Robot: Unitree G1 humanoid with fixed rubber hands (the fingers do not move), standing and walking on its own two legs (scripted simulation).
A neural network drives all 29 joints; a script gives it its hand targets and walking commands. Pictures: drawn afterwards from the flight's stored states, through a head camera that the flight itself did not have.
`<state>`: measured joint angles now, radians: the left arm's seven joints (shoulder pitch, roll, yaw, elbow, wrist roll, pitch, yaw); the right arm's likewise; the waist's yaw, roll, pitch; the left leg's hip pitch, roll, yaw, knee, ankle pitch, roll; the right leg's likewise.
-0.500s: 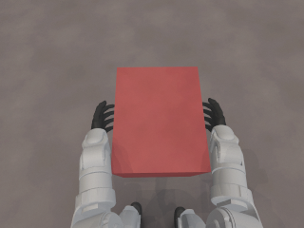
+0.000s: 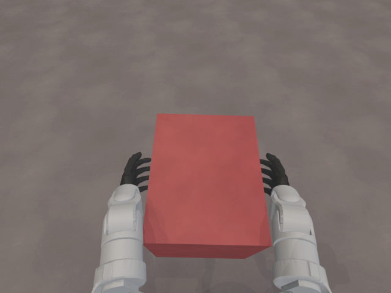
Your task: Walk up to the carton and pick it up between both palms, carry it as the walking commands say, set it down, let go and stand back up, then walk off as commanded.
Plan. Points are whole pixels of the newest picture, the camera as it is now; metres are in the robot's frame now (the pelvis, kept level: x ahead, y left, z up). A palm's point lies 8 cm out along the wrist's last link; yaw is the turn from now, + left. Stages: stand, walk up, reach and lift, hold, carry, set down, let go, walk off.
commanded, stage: reach and lift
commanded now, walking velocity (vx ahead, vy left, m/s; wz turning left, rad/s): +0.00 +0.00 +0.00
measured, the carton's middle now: (202, 189) +0.37 +0.02 -0.06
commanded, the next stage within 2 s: hold in 1.60 s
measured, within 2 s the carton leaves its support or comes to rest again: neither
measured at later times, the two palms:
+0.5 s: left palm (124, 185) +0.31 +0.17 +0.07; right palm (288, 186) +0.32 -0.14 +0.06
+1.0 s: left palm (130, 181) +0.32 +0.16 +0.06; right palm (295, 190) +0.31 -0.16 +0.06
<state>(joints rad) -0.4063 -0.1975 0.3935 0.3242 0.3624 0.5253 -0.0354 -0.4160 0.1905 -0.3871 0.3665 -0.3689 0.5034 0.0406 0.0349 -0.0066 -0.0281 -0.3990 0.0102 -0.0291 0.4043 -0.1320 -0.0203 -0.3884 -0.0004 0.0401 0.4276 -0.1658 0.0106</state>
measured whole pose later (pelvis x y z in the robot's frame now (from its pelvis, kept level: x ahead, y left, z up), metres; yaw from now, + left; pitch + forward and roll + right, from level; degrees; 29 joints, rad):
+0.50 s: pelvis +0.01 +0.00 +0.01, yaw +0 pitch -6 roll +0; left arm -0.34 -0.17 0.31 0.25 0.33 0.72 -0.02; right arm -0.35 0.17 -0.31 0.29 -0.34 0.70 0.03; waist 0.03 0.00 0.03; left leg -0.06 0.01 -0.03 0.31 -0.14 -0.02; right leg -0.05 0.00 0.03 0.33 -0.17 0.01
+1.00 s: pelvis +0.01 +0.01 +0.01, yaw +0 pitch -6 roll +0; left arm -0.34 -0.18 0.28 0.25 0.33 0.72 -0.01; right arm -0.34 0.17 -0.31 0.25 -0.33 0.72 0.03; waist -0.01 0.00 0.04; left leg -0.06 0.01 -0.03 0.31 -0.14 -0.01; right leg -0.04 -0.01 0.04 0.31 -0.16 0.02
